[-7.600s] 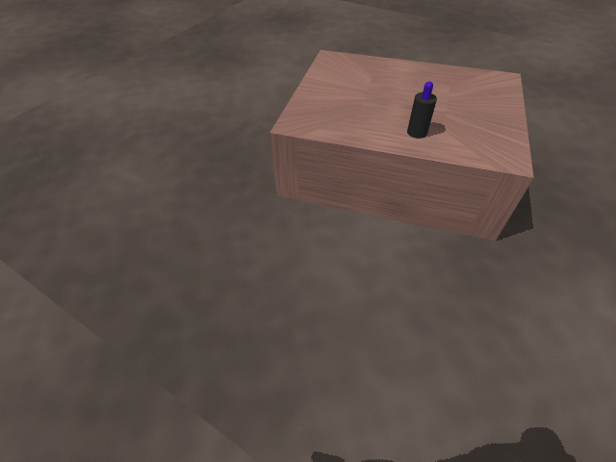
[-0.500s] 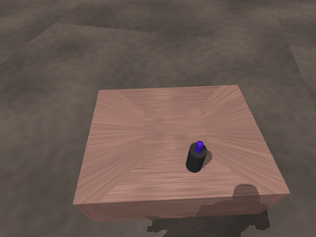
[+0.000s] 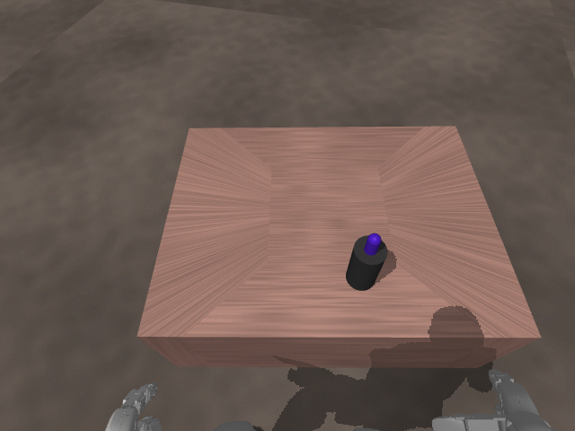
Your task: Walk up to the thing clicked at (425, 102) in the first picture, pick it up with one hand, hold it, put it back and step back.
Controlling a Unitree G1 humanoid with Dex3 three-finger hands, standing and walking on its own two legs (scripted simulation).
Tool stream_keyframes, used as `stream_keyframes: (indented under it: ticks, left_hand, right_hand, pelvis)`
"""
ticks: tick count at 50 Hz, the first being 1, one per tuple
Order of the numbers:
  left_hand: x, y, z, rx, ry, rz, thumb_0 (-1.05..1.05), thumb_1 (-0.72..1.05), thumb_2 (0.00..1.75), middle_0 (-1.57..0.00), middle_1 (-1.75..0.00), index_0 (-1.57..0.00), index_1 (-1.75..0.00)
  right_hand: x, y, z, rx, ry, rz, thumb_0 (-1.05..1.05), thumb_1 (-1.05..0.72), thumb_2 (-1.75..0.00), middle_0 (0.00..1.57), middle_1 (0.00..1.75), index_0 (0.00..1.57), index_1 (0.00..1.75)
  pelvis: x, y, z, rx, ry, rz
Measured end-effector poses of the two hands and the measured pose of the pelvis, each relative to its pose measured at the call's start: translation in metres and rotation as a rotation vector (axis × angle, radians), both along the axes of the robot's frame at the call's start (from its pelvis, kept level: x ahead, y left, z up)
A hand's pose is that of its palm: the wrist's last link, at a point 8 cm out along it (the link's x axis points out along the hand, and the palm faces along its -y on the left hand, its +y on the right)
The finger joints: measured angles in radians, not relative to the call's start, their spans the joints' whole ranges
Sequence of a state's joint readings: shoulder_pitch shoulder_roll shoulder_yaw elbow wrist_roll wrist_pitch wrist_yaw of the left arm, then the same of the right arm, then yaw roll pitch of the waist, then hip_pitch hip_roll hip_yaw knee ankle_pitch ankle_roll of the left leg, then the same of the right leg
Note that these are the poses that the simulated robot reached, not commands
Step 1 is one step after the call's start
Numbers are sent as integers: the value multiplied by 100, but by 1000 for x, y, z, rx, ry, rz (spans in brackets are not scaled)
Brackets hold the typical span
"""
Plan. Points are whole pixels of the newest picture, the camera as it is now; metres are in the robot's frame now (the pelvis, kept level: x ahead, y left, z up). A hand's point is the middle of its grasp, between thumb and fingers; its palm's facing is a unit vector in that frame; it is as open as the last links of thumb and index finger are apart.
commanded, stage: go down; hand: right
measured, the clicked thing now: (367, 258) +0.50 -0.16 -0.30
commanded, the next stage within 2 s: none
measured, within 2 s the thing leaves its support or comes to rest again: neither
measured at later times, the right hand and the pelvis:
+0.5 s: hand (475, 408) +0.16 -0.26 -0.13, palm faces +0.06 +0.94 -0.33, open 17.4 cm; pelvis +0.02 -0.01 -0.02, yaw -1 degrees
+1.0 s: hand (486, 420) +0.14 -0.26 -0.13, palm faces +0.11 +0.94 -0.33, open 17.5 cm; pelvis +0.00 +0.00 -0.04, yaw -2 degrees
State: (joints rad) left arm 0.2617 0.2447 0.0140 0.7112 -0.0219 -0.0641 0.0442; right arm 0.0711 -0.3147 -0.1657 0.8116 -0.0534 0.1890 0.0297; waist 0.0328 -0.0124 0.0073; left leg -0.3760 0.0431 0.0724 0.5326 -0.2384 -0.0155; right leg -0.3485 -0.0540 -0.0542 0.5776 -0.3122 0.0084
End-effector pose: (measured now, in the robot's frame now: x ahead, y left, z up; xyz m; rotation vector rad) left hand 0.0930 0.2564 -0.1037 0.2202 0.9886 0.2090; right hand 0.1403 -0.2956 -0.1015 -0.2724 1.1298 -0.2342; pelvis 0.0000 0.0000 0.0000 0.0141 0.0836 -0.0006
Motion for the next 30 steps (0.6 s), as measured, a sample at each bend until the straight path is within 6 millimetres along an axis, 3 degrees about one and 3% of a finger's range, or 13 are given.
stream_keyframes:
  ticks: [7, 16, 30]
  left_hand:
    - [24, -6, 2, 29, -70, -36, 1, 90, 89, -21, -31, -21, -31]
    - [51, -11, 5, 48, -153, -53, 1, 91, 89, -21, -31, -21, -31]
    - [60, -17, -3, 46, -213, -68, 1, 91, 89, -20, -31, -21, -31]
  right_hand:
    - [1, -2, -4, 4, -19, -9, 0, 36, -6, 5, 5, 6, 5]
    - [9, -5, 1, 1, -47, -7, -1, 49, -4, 5, 5, 5, 6]
    - [2, -4, 2, 1, -43, -12, -1, 52, -3, 5, 5, 5, 5]
  pelvis:
    - [5, -5, -6, 6, 19, -7]
    - [14, -9, -14, 18, 36, -17]
    - [14, -7, -28, 29, 68, -29]
